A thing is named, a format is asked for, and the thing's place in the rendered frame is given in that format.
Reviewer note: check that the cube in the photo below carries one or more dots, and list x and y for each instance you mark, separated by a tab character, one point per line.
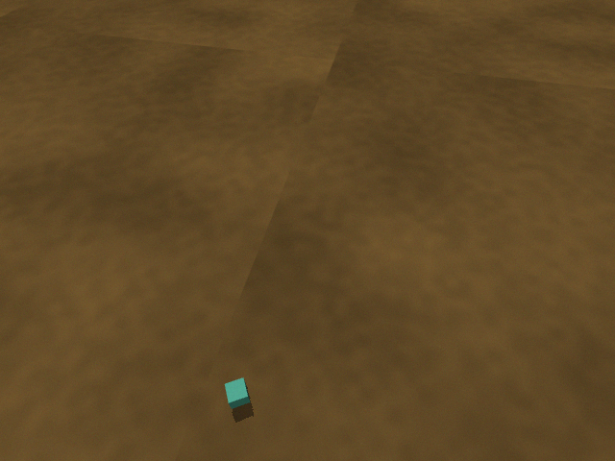
237	393

